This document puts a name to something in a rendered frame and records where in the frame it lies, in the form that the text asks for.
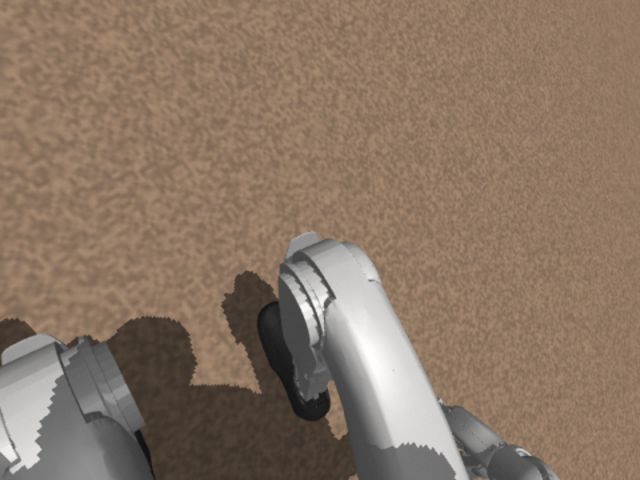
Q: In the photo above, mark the right robot foot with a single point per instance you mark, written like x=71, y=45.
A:
x=280, y=360

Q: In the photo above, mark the left robot foot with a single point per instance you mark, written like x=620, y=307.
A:
x=145, y=449

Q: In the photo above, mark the right robot arm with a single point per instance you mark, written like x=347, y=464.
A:
x=512, y=462

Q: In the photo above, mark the right robot hand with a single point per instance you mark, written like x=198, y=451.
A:
x=476, y=439

